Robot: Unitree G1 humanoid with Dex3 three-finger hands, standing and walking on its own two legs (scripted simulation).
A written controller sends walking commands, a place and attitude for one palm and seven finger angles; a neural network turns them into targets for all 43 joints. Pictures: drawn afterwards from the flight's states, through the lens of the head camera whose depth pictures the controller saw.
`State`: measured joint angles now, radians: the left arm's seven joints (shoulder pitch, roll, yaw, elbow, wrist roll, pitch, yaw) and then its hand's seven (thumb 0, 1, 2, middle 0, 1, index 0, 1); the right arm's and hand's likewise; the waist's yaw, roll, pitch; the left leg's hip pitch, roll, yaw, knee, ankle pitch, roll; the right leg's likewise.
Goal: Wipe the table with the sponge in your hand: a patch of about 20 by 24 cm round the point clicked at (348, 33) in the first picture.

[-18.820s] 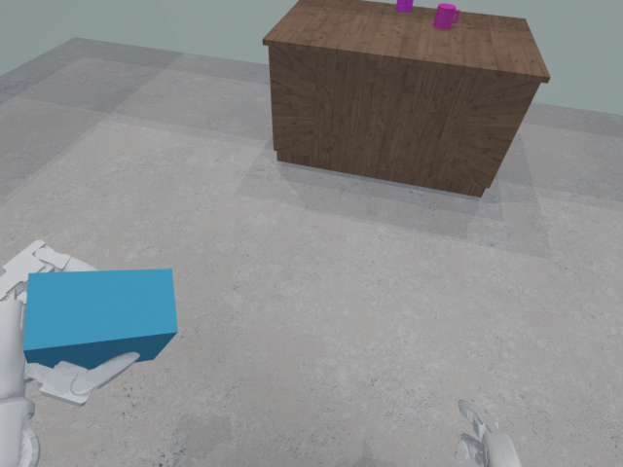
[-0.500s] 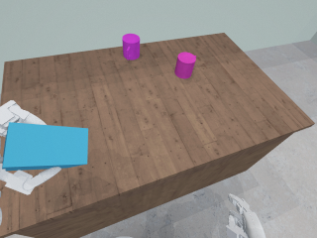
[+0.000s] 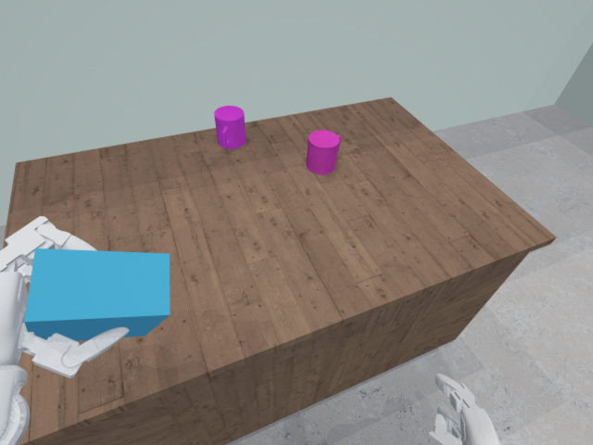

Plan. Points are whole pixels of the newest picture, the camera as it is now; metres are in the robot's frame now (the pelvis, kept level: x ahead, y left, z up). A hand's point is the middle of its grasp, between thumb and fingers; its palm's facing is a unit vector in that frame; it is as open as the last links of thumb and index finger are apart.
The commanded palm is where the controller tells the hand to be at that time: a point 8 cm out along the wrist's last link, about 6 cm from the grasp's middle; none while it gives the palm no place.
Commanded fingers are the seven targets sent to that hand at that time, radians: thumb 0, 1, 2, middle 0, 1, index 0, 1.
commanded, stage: come to a stop and stand still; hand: left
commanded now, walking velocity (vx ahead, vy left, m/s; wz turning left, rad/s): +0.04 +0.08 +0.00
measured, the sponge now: (118, 299) +0.23 +0.21 +0.14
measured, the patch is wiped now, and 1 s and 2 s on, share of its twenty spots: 0.00 0.00 0.00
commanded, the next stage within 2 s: look again from close up in 0.92 s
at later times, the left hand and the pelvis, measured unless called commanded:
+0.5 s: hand (62, 290) +0.22 +0.26 +0.16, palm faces +0.29 -0.85 -0.44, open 10.2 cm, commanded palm +0.17 +0.30 +0.18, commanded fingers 0.00 0.10 1.30 -1.20 -1.60 -1.20 -1.60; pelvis +0.00 +0.02 +0.00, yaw -2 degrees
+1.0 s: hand (59, 263) +0.26 +0.28 +0.16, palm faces +0.33 -0.84 -0.42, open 10.2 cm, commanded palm +0.19 +0.31 +0.18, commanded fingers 0.00 0.10 1.30 -1.20 -1.60 -1.20 -1.60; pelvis +0.03 +0.03 +0.00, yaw +0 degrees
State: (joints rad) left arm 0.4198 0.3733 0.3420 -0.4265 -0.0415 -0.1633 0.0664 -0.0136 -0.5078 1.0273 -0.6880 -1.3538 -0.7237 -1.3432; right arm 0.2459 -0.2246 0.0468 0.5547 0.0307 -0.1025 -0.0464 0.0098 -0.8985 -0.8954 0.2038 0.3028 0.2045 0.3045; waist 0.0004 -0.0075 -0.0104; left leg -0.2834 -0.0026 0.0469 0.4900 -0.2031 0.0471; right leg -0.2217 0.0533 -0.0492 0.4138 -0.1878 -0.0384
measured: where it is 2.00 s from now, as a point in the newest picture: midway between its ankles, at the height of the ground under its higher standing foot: outside the picture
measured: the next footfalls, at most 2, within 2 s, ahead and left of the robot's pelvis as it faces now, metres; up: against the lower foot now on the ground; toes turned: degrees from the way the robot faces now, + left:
none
